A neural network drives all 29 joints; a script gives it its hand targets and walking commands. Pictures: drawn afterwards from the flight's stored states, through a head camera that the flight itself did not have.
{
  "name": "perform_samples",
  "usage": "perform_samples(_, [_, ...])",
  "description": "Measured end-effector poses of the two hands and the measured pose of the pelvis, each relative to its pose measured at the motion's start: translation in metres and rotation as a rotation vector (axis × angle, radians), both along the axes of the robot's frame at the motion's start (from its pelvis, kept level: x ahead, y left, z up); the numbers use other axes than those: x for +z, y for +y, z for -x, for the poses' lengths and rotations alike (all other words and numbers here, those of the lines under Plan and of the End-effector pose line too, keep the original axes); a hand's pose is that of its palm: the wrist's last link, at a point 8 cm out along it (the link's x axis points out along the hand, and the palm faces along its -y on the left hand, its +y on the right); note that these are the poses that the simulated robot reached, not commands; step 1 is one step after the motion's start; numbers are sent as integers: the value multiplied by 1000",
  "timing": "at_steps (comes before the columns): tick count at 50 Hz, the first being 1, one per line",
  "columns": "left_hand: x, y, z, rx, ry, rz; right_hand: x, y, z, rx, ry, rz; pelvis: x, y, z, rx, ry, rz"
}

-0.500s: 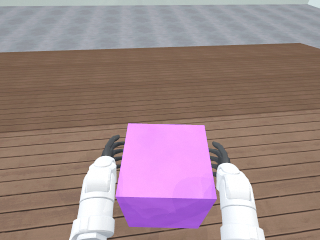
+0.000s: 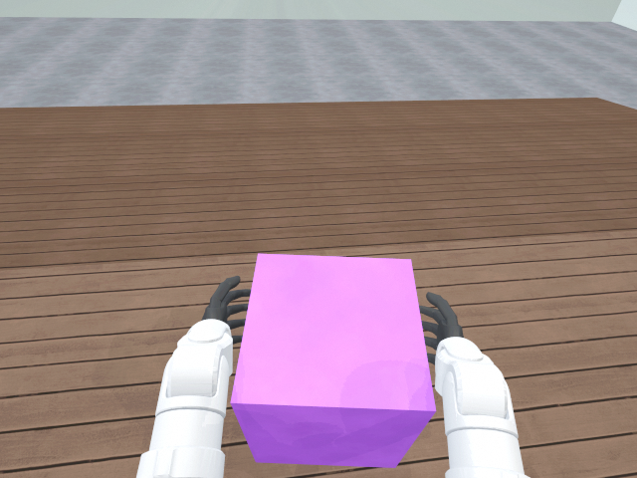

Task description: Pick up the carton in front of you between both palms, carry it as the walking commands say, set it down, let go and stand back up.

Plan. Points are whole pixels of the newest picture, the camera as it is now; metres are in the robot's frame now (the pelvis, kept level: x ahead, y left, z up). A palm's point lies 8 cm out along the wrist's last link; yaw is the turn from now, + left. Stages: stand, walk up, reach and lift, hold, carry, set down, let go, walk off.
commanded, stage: carry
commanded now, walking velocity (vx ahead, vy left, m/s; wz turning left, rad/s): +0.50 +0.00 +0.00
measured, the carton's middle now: (329, 365) +0.29 +0.00 -0.02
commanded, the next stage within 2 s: none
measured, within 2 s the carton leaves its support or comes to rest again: neither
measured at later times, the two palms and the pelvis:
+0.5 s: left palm (238, 239) +0.44 +0.14 +0.08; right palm (431, 249) +0.44 -0.16 +0.08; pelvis +0.18 -0.01 -0.01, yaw +2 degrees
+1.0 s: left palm (241, 148) +0.76 +0.19 +0.06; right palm (377, 157) +0.74 -0.10 +0.06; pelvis +0.49 +0.05 +0.00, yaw -1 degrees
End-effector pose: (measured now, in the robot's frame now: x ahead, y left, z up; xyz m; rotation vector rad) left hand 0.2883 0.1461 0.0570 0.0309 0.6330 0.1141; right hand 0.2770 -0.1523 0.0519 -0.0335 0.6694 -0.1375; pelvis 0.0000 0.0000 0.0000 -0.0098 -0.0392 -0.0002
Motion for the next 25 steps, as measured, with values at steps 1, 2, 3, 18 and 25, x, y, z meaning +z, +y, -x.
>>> perform_samples(1, [1, 2, -2, 5, -9, 4, 2, 2, -3, 0, -9, -2, -1, 1, -2, 10, 15, 0])
perform_samples(2, [3, 5, -5, 10, -20, 9, 4, 5, -7, 1, -20, -3, -3, 3, -5, 19, 28, -1])
perform_samples(3, [4, 9, -8, 16, -30, 15, 7, 8, -12, 3, -31, -4, -4, 6, -8, 24, 38, -2])
perform_samples(18, [33, 5, -98, 45, 2, 71, 34, 5, -97, -43, 1, -57, -1, 3, -115, -4, 135, 21])
perform_samples(25, [23, -4, -151, 76, 71, 58, 24, -5, -162, -27, 71, -79, -6, -12, -181, 44, 129, 10])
